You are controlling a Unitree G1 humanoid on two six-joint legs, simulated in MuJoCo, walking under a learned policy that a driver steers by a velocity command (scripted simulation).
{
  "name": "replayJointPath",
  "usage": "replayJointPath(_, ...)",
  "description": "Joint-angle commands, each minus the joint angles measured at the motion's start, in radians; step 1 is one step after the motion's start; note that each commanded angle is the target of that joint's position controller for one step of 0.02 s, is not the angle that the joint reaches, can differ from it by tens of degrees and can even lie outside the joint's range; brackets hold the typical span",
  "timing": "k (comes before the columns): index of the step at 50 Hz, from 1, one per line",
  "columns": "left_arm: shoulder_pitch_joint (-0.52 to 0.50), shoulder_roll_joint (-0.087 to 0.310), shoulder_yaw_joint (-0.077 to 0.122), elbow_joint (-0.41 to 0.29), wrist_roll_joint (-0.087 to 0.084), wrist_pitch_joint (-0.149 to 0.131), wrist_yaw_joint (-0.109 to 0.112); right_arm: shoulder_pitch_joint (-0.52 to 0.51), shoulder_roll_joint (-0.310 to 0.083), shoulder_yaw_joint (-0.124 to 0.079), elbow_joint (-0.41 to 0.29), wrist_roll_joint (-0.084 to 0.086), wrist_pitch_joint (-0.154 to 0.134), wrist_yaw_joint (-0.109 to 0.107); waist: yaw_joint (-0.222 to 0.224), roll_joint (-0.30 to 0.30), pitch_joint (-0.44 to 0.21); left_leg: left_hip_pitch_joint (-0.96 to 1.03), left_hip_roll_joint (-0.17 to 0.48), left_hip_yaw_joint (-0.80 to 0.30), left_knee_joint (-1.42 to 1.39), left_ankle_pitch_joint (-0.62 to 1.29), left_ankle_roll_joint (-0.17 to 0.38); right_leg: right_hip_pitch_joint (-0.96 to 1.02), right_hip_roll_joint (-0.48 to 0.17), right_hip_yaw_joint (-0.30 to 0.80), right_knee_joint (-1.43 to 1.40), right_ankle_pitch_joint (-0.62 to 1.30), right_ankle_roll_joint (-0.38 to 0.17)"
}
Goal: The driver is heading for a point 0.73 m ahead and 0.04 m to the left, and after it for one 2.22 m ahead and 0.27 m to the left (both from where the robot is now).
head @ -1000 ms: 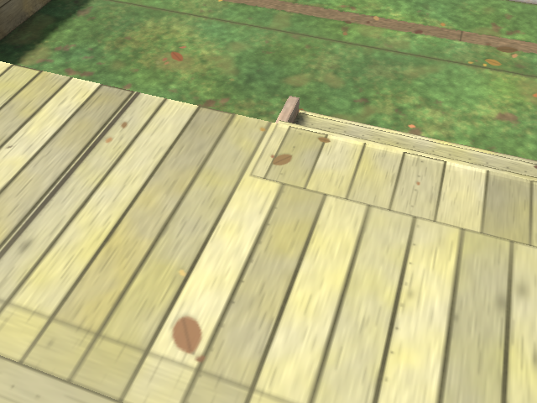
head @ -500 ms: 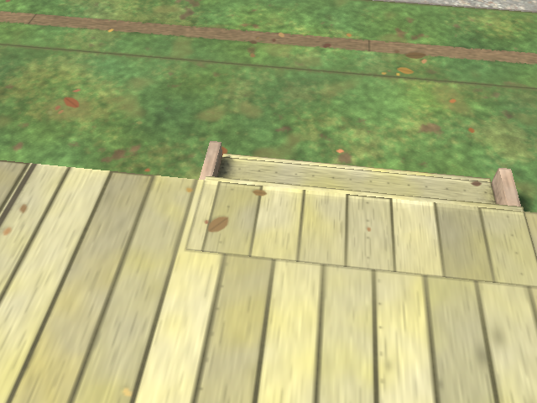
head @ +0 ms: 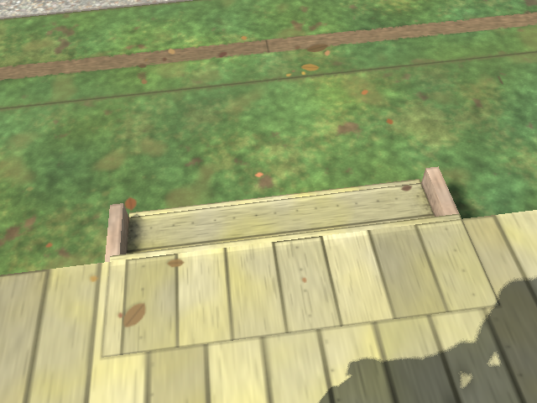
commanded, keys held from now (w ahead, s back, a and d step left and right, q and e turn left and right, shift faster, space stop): w+e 0.04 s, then w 0.80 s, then no key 0.16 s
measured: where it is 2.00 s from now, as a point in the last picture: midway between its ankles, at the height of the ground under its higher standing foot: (314, 347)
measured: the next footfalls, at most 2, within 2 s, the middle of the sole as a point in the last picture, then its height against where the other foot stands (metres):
left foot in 0.28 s outside the picture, level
right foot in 0.80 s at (346, 336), level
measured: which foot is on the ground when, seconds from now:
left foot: up 0.00-0.26, down 0.28-0.84, up 0.86-1.00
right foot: down 0.00-0.28, up 0.30-0.78, down 0.80-1.00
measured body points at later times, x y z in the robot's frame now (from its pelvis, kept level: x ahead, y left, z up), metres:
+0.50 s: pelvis +0.29 +0.06 +0.00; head +0.31 +0.06 +0.45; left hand +0.41 +0.29 -0.13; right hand +0.29 -0.18 -0.14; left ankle +0.31 +0.15 -0.74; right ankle +0.32 -0.08 -0.67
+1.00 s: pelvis +0.55 -0.02 +0.00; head +0.58 -0.04 +0.44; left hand +0.68 +0.23 -0.12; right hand +0.58 -0.30 -0.14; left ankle +0.53 +0.11 -0.67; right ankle +0.59 -0.11 -0.74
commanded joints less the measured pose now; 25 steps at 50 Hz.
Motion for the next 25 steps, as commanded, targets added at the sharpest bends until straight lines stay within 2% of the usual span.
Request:
replayJointPath(1,-0.021,0.175,0.041,-0.079,-0.003,-0.018,0.025,-0.018,-0.063,-0.016,-0.066,-0.010,0.007,-0.005,-0.026,-0.059,-0.059,-0.033,-0.016,0.022,-0.172,0.153,-0.037,0.015,-0.234,0.224,-0.161,0.284,-0.168)
replayJointPath(4,0.014,0.163,0.036,-0.070,-0.006,-0.009,0.034,-0.107,-0.034,-0.001,-0.089,-0.001,0.000,0.009,0.018,-0.102,-0.048,0.036,-0.059,0.037,-0.410,0.353,-0.034,-0.008,-0.190,0.172,-0.150,0.182,-0.116)
replayJointPath(6,0.055,0.156,0.032,-0.051,-0.005,-0.010,0.033,-0.156,-0.034,0.004,-0.103,0.008,-0.008,0.022,0.049,-0.114,-0.041,0.077,-0.073,0.044,-0.478,0.433,-0.025,0.001,-0.212,0.190,-0.151,0.124,-0.106)
replayJointPath(9,0.102,0.149,0.028,-0.024,-0.007,-0.006,0.033,-0.190,-0.064,-0.001,-0.123,0.010,-0.020,0.038,0.061,-0.119,-0.026,0.039,-0.075,0.028,-0.543,0.375,0.013,0.125,-0.269,0.247,-0.084,0.135,-0.101)
replayJointPath(11,0.109,0.161,0.031,-0.016,-0.002,0.001,0.038,-0.170,-0.085,-0.007,-0.126,0.010,-0.027,0.043,0.043,-0.136,-0.023,0.045,-0.082,0.033,-0.564,0.282,0.044,0.198,-0.305,0.281,-0.038,0.211,-0.090)
replayJointPath(12,0.101,0.166,0.033,-0.016,0.000,0.005,0.039,-0.133,-0.095,-0.011,-0.119,0.010,-0.030,0.042,0.020,-0.150,-0.031,0.088,-0.092,0.047,-0.576,0.238,0.063,0.216,-0.308,0.286,-0.002,0.297,-0.080)
replayJointPath(13,0.081,0.160,0.029,-0.021,-0.001,0.009,0.039,-0.045,-0.114,-0.023,-0.095,0.009,-0.034,0.039,-0.032,-0.147,-0.074,0.206,-0.117,0.073,-0.614,0.240,0.091,0.220,-0.276,0.263,0.088,0.448,-0.063)
replayJointPath(14,0.064,0.132,0.016,-0.034,0.005,0.009,0.036,0.091,-0.151,-0.038,-0.066,-0.003,-0.039,0.036,-0.096,-0.120,-0.190,0.429,-0.058,0.024,-0.581,0.289,0.142,0.155,-0.222,0.219,0.270,0.477,-0.036)
replayJointPath(15,0.304,-0.040,-0.055,0.042,0.188,-0.042,-0.051,0.307,-0.160,-0.005,-0.003,-0.058,-0.014,0.027,-0.093,0.229,-0.401,0.882,0.050,-0.149,-0.485,0.427,0.341,-0.045,-0.030,0.171,0.524,0.132,0.056)
replayJointPath(16,0.366,-0.019,-0.043,0.039,0.155,-0.074,-0.090,0.439,-0.130,0.004,0.013,-0.073,0.005,0.040,-0.137,0.318,-0.438,1.171,0.226,-0.627,-0.654,0.092,0.500,-0.504,0.104,0.142,0.837,-0.476,0.105)
replayJointPath(17,0.117,0.101,-0.010,0.005,0.103,-0.086,-0.093,0.439,-0.087,0.006,0.029,-0.083,0.005,0.037,-0.205,0.088,-0.141,0.991,0.196,-0.599,-0.757,-0.176,0.355,-0.712,0.021,0.168,0.967,-0.382,0.068)
replayJointPath(18,0.064,0.108,-0.008,0.002,0.087,-0.084,-0.070,0.321,-0.083,0.010,0.018,-0.058,0.005,0.037,-0.146,0.047,-0.025,0.775,0.179,-0.496,-0.801,-0.253,0.303,-0.703,-0.053,0.146,0.973,-0.250,0.053)
replayJointPath(19,0.059,0.110,-0.011,0.005,0.099,-0.078,-0.048,0.240,-0.030,0.031,0.001,-0.041,0.004,0.031,-0.099,0.039,-0.049,0.637,0.165,-0.433,-0.844,-0.186,0.301,-0.611,-0.119,0.142,0.901,-0.156,0.039)
replayJointPath(20,0.043,0.067,-0.030,0.005,0.129,-0.067,-0.034,0.215,0.023,0.052,0.012,-0.040,-0.002,0.021,-0.068,0.050,-0.058,0.550,0.149,-0.358,-0.869,-0.086,0.294,-0.534,-0.162,0.143,0.852,-0.094,0.030)
replayJointPath(21,0.035,0.045,-0.041,0.006,0.138,-0.054,-0.032,0.167,0.046,0.061,-0.006,-0.046,-0.002,0.012,-0.040,0.036,-0.067,0.474,0.141,-0.309,-0.901,-0.016,0.292,-0.470,-0.187,0.122,0.824,-0.085,0.038)
replayJointPath(22,0.025,0.040,-0.041,-0.001,0.128,-0.044,-0.031,0.142,0.039,0.058,-0.013,-0.045,-0.008,0.007,-0.029,0.029,-0.073,0.441,0.122,-0.261,-0.922,0.018,0.295,-0.451,-0.193,0.099,0.778,-0.106,0.052)
replayJointPath(23,0.005,0.035,-0.046,-0.009,0.117,-0.037,-0.031,0.139,0.014,0.048,-0.013,-0.046,-0.017,0.007,-0.030,0.032,-0.066,0.418,0.103,-0.204,-0.934,0.050,0.299,-0.454,-0.201,0.077,0.725,-0.104,0.071)
replayJointPath(25,-0.030,0.023,-0.056,-0.018,0.110,-0.031,-0.032,0.197,-0.028,0.032,0.003,-0.062,-0.030,0.022,-0.053,0.011,-0.059,0.413,0.088,-0.130,-0.939,0.171,0.319,-0.485,-0.215,0.033,0.618,0.023,0.100)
